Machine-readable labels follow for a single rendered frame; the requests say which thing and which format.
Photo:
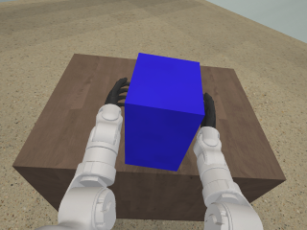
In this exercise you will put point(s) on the left robot forearm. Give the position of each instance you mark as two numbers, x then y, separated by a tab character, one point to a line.
98	166

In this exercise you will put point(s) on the carton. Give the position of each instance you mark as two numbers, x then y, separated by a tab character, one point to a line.
164	109

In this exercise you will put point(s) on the pedestal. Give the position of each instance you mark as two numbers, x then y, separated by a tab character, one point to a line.
56	145

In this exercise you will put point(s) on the robot left upper arm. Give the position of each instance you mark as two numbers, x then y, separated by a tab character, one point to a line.
86	208

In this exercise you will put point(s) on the right robot hand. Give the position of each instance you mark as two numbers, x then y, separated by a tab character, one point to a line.
209	119

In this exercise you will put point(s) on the right robot forearm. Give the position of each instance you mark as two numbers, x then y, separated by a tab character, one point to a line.
215	176

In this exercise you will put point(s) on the robot right upper arm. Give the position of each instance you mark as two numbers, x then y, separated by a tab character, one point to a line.
222	215

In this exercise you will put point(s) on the left robot hand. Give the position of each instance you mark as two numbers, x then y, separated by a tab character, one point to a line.
114	95

